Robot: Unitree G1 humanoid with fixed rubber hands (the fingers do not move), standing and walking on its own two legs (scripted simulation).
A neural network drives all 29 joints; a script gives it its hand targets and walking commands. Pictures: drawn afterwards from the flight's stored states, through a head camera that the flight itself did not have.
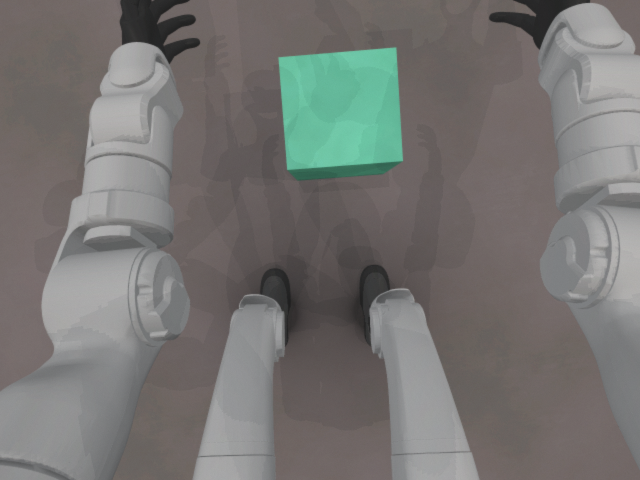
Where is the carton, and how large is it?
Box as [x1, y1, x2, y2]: [278, 47, 402, 180]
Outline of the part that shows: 395,47 278,57 287,169 297,180 379,174 385,172 402,160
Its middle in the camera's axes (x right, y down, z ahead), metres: +0.04 -0.23 +0.82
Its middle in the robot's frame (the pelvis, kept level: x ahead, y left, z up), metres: +0.55 -0.03 -0.53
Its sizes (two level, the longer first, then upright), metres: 0.210 0.200 0.250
